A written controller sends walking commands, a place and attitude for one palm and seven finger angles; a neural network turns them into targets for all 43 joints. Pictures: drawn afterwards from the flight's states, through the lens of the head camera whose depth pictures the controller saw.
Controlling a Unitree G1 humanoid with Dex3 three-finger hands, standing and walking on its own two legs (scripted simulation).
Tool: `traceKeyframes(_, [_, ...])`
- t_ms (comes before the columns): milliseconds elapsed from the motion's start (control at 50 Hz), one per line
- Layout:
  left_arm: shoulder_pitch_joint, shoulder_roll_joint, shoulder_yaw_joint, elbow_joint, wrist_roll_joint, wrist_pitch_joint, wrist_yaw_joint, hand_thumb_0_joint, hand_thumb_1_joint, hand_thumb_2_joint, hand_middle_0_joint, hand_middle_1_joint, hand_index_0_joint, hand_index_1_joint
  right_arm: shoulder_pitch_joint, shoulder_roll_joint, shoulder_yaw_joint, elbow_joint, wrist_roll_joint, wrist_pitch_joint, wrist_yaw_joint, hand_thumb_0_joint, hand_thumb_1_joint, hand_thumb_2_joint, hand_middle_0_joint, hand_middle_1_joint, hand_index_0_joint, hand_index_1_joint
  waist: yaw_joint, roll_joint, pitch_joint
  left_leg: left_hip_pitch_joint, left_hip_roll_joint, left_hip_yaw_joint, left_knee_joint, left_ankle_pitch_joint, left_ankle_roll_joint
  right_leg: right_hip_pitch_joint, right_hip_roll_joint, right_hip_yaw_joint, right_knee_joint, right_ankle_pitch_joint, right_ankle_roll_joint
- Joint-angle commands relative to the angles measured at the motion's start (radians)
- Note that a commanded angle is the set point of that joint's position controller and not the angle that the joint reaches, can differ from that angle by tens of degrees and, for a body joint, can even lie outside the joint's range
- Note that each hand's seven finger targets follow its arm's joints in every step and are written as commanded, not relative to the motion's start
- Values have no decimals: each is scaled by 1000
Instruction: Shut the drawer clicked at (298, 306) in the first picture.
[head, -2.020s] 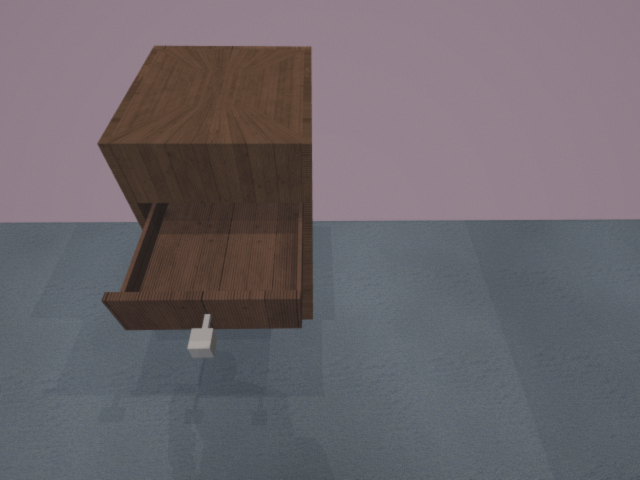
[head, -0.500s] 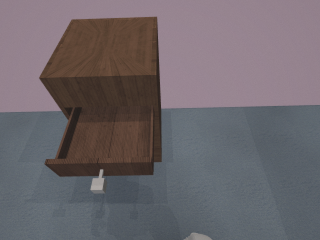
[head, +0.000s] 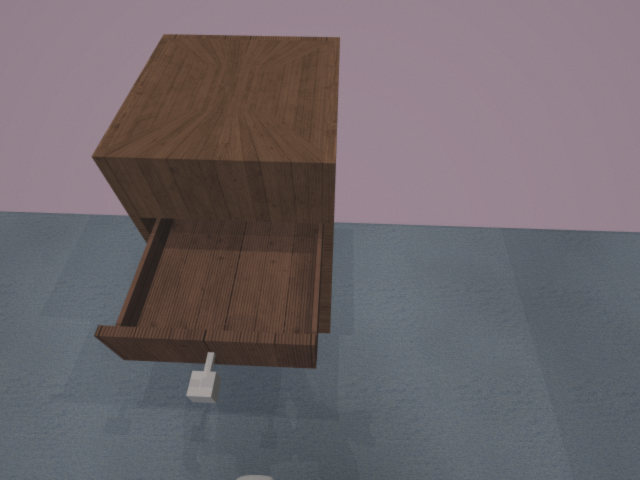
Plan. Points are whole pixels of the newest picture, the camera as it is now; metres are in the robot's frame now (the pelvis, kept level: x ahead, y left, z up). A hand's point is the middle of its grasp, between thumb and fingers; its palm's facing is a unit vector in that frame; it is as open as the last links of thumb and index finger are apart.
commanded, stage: come to a stop and stand still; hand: left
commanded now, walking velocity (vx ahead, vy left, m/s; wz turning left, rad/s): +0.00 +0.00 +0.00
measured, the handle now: (207, 375) +0.30 +0.23 -0.24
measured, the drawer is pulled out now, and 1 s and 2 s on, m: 0.27 0.27 0.27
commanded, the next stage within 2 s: look again from close up in 0.48 s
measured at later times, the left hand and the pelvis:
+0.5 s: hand out of the picture +0.02 +0.18 -0.16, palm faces -0.02 -0.98 -0.20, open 7.3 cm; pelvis +0.02 +0.01 +0.01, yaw -2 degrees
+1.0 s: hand out of the picture +0.07 +0.20 -0.17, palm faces -0.02 -0.98 -0.21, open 7.4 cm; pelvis +0.03 +0.02 +0.00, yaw -2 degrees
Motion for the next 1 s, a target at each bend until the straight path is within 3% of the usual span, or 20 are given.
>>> traceKeyframes(0, [97, 40, 1, -40, -9, -13, 9, 0, 900, 900, -200, -300, -200, -300, 131, -88, 11, 16, -21, 1, -8, 0, -900, -900, 200, 300, 200, 300, 14, 117, -58, 59, 183, -77, -146, 421, 136, -33, -32, 73, -3, -144, 19])
traceKeyframes(20, [91, 60, 1, -13, -12, -5, 4, 0, 900, 900, -200, -300, -200, -300, 113, -66, 16, 16, -15, -2, -11, 0, -900, -900, 200, 300, 200, 300, 18, 199, -85, 62, 146, -107, -159, 363, 124, 3, -40, 63, -67, -48, 25])
traceKeyframes(40, [102, 81, 3, 2, -10, -4, 1, 0, 900, 900, -200, -300, -200, -300, 95, -58, 22, 10, -9, 1, -10, 0, -900, -900, 200, 300, 200, 300, 26, 194, -84, 56, 120, -97, -153, 314, 114, 36, -41, 83, -116, 54, 24])
traceKeyframes(60, [92, 94, 0, 3, -9, -11, -1, 0, 900, 900, -200, -300, -200, -300, 106, -55, 24, 12, -6, 3, -9, 0, -900, -900, 200, 300, 200, 300, 16, 126, -79, 64, 93, -85, -136, 275, 96, 42, -40, 116, -161, 128, 13])
traceKeyframes(100, [68, 99, -11, 8, -11, -19, -5, 0, 900, 900, -200, -300, -200, -300, 128, -50, 21, 21, -1, 11, -1, 0, -900, -900, 200, 300, 200, 300, -4, 1, -54, 75, 59, -63, -144, 22, 59, -4, -76, 150, -245, 88, 1])
traceKeyframes(120, [42, 94, -14, 7, -10, -23, -6, 0, 900, 900, -200, -300, -200, -300, 150, -40, 17, 33, -5, 14, 1, 0, -900, -900, 200, 300, 200, 300, -19, -51, -24, 75, 48, -57, -150, -15, 50, -27, -82, 160, -266, 55, -4])
traceKeyframes(160, [30, 95, -18, 2, -12, -28, -6, 0, 900, 900, -200, -300, -200, -300, 188, -36, 23, 54, -8, 10, 6, 0, -900, -900, 200, 300, 200, 300, -29, -75, -16, 88, 52, -56, -174, 0, 49, -34, -76, 152, -279, 42, -6])
traceKeyframes(180, [39, 91, -20, 3, -13, -30, -6, 0, 900, 900, -200, -300, -200, -300, 195, -39, 25, 62, -9, 5, 7, 0, -900, -900, 200, 300, 200, 300, -25, -38, -28, 93, 54, -56, -181, 13, 48, -24, -74, 153, -276, 56, -3])
traceKeyframes(240, [65, 91, -21, 14, -16, -38, -5, 0, 900, 900, -200, -300, -200, -300, 219, -31, 33, 80, -7, -9, 6, 0, -900, -900, 200, 300, 200, 300, -20, -21, -74, 107, 54, -52, -187, 71, 48, 33, -73, 145, -267, 130, -1])
traceKeyframes(420, [110, 73, -25, 40, -23, -45, -1, 0, 900, 900, -200, -300, -200, -300, 297, -4, 45, 129, -5, -21, -3, 0, -900, -900, 200, 300, 200, 300, -14, -18, -41, 108, 57, -40, -197, 155, 53, 66, -72, 128, -266, 227, -8])
traceKeyframes(460, [116, 66, -27, 42, -23, -45, 0, 0, 900, 900, -200, -300, -200, -300, 308, 6, 46, 136, -4, -21, -4, 0, -900, -900, 200, 300, 200, 300, -14, 18, -21, 99, 55, -33, -198, 156, 52, 65, -69, 127, -271, 232, -12])
traceKeyframes(540, [132, 59, -27, 50, -25, -48, 2, 0, 900, 900, -200, -300, -200, -300, 329, 12, 45, 149, -5, -25, -6, 0, -900, -900, 200, 300, 200, 300, -15, -3, -40, 114, 54, -34, -192, 165, 53, 74, -71, 127, -265, 253, -12])
traceKeyframes(560, [31, 250, -39, -34, -23, -68, -8, 0, 900, 900, -200, -300, -200, -300, 202, -99, 37, 45, -8, -35, 10, 0, -900, -900, 200, 300, 200, 300, -28, 66, 14, 91, 17, -37, -135, 223, 53, 17, -40, 122, -199, 241, -30])
traceKeyframes(580, [72, 158, -27, -51, -24, -68, 1, 0, 900, 900, -200, -300, -200, -300, 182, -59, 13, 31, -23, -47, 6, 0, -900, -900, 200, 300, 200, 300, 0, 38, -58, 48, 51, -39, -85, 93, 51, -3, -80, 164, -194, 153, -27])
traceKeyframes(620, [100, 134, -40, -34, -23, -78, 6, 0, 900, 900, -200, -300, -200, -300, 195, -15, 21, 36, -20, -39, 9, 0, -900, -900, 200, 300, 200, 300, -15, -53, -119, 40, 19, -42, -40, 43, 52, 31, -112, 203, -230, 223, -33])
traceKeyframes(680, [80, 128, -42, -44, -18, -72, 13, 0, 900, 900, -200, -300, -200, -300, 218, -13, 20, 46, -16, -23, 15, 0, -900, -900, 200, 300, 200, 300, -31, -146, -106, 24, 14, -16, 2, 15, 42, 0, -118, 212, -246, 186, -30])
traceKeyframes(760, [65, 128, -41, -57, -15, -68, 14, 0, 900, 900, -200, -300, -200, -300, 199, -41, 17, 59, -12, -28, 11, 0, -900, -900, 200, 300, 200, 300, -29, -6, -86, 45, 44, -20, -18, 157, 50, -6, -88, 160, -163, 348, -18])
traceKeyframes(820, [86, 128, -39, -54, -14, -66, 16, 0, 900, 900, -200, -300, -200, -300, 174, -57, 16, 58, -8, -29, 7, 0, -900, -900, 200, 300, 200, 300, -20, -1, -110, 64, 57, -34, -10, 252, 59, 15, -83, 146, -142, 387, -12])
traceKeyframes(940, [78, 140, -40, -70, -11, -58, 12, 0, 900, 900, -200, -300, -200, -300, 123, -83, 15, 46, -8, -24, 10, 0, -900, -900, 200, 300, 200, 300, -16, -12, -92, 84, 63, -44, -36, 258, 65, 2, -82, 136, -161, 319, 0])
traceKeyframes(980, [72, 144, -41, -76, -10, -54, 10, 0, 900, 900, -200, -300, -200, -300, 115, -90, 17, 46, -9, -25, 11, 0, -900, -900, 200, 300, 200, 300, -13, 13, -85, 88, 68, -48, -48, 280, 68, 1, -77, 129, -165, 291, 4])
